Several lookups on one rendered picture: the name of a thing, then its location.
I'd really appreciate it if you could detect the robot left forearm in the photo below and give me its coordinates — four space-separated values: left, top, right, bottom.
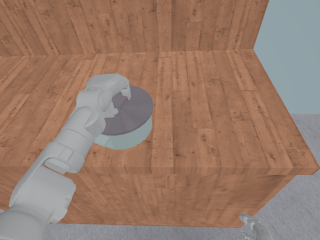
9 83 112 207

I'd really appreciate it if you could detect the lid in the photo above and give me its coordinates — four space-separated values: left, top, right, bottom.
101 85 153 136

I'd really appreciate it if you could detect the pot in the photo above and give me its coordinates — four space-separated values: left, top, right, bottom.
94 116 153 150

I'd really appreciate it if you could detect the robot left hand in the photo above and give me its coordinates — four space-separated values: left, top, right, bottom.
86 73 131 118

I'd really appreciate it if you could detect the knob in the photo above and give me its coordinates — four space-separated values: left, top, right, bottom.
111 94 128 110

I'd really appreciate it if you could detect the table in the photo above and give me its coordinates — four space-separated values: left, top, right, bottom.
0 0 320 228

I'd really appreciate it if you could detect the left robot upper arm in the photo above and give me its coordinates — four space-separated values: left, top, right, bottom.
0 165 76 240

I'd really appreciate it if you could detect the robot right hand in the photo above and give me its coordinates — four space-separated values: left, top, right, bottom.
237 213 274 240

